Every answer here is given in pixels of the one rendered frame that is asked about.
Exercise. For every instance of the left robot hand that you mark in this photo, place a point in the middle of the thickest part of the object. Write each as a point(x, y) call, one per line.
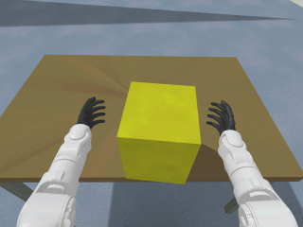
point(87, 114)

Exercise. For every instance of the left robot forearm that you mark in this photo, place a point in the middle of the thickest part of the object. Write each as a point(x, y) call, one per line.
point(67, 166)

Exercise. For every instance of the right robot hand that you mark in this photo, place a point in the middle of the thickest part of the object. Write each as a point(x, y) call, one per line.
point(226, 120)

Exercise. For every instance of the left robot upper arm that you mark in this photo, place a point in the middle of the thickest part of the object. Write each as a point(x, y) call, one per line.
point(49, 210)

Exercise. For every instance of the right robot forearm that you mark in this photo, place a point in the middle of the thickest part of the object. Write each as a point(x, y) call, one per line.
point(243, 173)

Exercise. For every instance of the table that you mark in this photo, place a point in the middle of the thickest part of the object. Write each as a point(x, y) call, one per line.
point(48, 105)

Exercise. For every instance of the carton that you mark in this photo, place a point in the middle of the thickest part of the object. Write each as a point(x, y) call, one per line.
point(159, 132)

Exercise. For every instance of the right robot upper arm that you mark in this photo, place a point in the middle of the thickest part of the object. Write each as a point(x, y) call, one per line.
point(271, 213)

